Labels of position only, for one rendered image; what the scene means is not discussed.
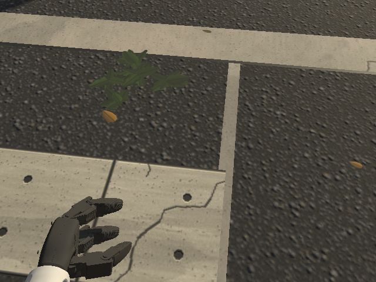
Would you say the robot left hand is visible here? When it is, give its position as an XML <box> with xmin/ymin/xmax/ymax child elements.
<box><xmin>37</xmin><ymin>196</ymin><xmax>132</xmax><ymax>280</ymax></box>

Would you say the left robot forearm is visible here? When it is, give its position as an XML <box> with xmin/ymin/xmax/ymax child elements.
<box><xmin>25</xmin><ymin>266</ymin><xmax>70</xmax><ymax>282</ymax></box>

